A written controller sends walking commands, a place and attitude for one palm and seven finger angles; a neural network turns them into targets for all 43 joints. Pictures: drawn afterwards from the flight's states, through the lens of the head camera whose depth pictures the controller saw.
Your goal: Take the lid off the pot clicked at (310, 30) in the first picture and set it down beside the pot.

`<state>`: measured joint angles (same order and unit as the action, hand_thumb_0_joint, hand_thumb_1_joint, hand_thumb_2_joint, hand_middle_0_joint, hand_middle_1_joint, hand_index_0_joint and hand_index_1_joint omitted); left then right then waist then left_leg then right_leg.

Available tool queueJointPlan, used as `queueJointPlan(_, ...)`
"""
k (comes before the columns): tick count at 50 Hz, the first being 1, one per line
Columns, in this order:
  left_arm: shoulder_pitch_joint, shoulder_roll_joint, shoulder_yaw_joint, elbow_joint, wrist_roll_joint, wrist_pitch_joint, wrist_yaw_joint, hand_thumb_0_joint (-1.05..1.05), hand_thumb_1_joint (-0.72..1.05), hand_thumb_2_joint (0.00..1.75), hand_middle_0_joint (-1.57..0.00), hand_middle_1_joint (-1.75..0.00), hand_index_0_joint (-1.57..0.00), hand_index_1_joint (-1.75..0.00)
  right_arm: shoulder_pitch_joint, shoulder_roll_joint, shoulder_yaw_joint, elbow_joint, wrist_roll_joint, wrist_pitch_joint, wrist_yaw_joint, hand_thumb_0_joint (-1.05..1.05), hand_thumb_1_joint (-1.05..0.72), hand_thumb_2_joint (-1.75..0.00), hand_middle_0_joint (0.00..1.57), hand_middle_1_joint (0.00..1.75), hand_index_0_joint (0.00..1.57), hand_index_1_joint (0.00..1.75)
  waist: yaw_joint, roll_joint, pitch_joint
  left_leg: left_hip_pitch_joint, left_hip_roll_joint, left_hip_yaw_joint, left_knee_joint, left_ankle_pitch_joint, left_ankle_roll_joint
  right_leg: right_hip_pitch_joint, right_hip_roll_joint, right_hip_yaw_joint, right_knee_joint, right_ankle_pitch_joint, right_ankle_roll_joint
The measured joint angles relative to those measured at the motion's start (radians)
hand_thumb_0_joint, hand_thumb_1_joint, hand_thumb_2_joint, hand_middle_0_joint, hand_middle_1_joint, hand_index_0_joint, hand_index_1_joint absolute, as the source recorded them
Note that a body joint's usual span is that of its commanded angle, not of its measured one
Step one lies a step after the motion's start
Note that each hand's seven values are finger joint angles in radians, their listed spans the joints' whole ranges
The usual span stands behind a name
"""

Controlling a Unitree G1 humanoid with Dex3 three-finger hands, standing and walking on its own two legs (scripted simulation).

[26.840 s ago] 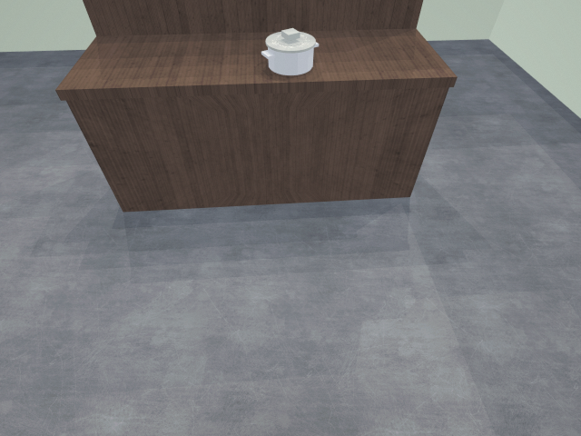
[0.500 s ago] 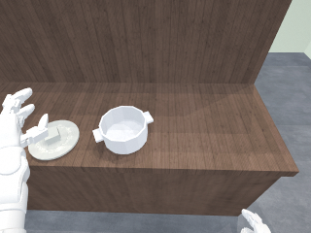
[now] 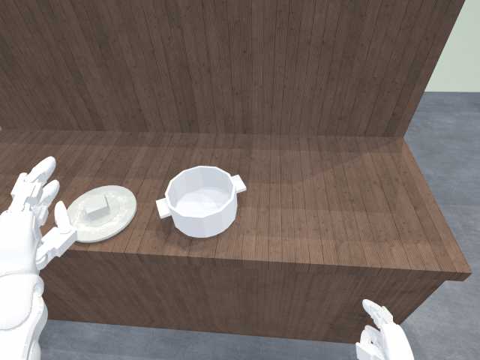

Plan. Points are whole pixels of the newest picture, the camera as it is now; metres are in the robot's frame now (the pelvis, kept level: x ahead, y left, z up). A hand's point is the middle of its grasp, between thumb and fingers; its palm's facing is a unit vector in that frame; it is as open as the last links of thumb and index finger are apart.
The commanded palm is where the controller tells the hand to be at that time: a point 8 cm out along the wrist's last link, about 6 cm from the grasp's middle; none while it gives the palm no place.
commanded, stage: draw the hand back to the body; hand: left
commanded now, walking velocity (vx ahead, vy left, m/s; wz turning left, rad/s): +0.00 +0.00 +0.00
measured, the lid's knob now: (97, 205) +0.47 +0.43 -0.09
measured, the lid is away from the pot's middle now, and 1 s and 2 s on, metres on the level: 0.28 0.28 0.28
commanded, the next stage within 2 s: step back with the hand held close in 0.50 s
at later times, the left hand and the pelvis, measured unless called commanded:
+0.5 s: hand (36, 276) +0.17 +0.27 +0.15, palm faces +0.36 -0.85 -0.37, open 7.4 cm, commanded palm +0.12 +0.31 +0.17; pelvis -0.01 +0.03 +0.00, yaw +0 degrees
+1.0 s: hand (27, 294) +0.15 +0.28 +0.14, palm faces +0.17 -0.86 -0.49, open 7.4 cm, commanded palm +0.10 +0.34 +0.17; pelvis -0.04 +0.06 -0.01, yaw -1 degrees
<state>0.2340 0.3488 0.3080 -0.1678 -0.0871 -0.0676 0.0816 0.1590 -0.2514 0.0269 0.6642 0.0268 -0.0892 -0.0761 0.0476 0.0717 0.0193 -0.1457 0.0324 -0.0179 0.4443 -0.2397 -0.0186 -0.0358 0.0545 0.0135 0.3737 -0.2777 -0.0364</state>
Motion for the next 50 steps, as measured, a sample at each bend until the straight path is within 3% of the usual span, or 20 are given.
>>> queueJointPlan(20,0.301,-0.005,-0.047,-0.319,0.014,-0.002,-0.006,0.01,0.89,0.90,-0.21,-0.30,-0.21,-0.30,0.014,0.019,0.008,-0.030,-0.018,-0.015,0.009,0.01,-0.91,-0.90,0.20,0.30,0.20,0.30,0.012,-0.017,-0.016,0.000,-0.028,0.017,0.019,-0.005,0.034,0.011,-0.030,0.013,-0.007,0.010,0.036)
queueJointPlan(31,0.296,-0.008,-0.045,-0.345,0.020,0.007,0.006,0.01,0.89,0.90,-0.21,-0.30,-0.21,-0.30,0.003,0.034,0.023,-0.039,-0.023,-0.016,0.008,0.01,-0.91,-0.90,0.20,0.30,0.20,0.30,0.023,-0.025,-0.008,-0.008,-0.042,0.015,0.024,0.004,0.047,0.005,-0.044,0.009,-0.003,0.017,0.049)
queueJointPlan(34,0.286,0.020,0.000,-0.356,0.017,-0.032,-0.005,0.01,0.89,0.90,-0.21,-0.30,-0.21,-0.30,0.005,0.040,0.031,-0.054,-0.024,-0.004,0.005,0.01,-0.91,-0.90,0.20,0.30,0.20,0.30,0.028,-0.030,-0.006,-0.030,-0.034,0.022,0.035,0.003,0.050,-0.014,-0.037,0.016,-0.005,0.025,0.052)
queueJointPlan(39,0.247,0.044,0.072,-0.356,0.024,-0.090,-0.007,0.01,0.89,0.90,-0.21,-0.30,-0.21,-0.30,-0.010,0.044,0.032,-0.068,-0.025,0.007,0.009,0.01,-0.91,-0.90,0.20,0.30,0.20,0.30,0.011,-0.056,0.028,-0.081,-0.030,0.036,0.037,0.019,0.055,-0.073,-0.034,0.030,0.003,0.045,0.059)
queueJointPlan(44,0.320,0.025,0.036,-0.388,0.033,-0.094,-0.028,0.01,0.89,0.90,-0.20,-0.30,-0.21,-0.30,-0.005,0.032,0.010,-0.095,-0.022,0.021,0.016,0.01,-0.91,-0.90,0.20,0.30,0.20,0.30,-0.026,-0.072,0.049,-0.121,-0.045,0.057,0.036,0.034,0.072,-0.131,-0.051,0.049,0.034,0.046,0.077)
queueJointPlan(50,0.438,0.087,0.041,-0.469,0.037,-0.104,-0.034,0.01,0.89,0.90,-0.21,-0.30,-0.21,-0.30,0.026,0.038,-0.013,-0.108,-0.014,0.042,0.014,0.01,-0.91,-0.90,0.20,0.30,0.20,0.30,-0.047,-0.104,0.052,-0.154,-0.063,0.058,0.059,0.039,0.083,-0.177,-0.068,0.047,0.091,0.029,0.087)
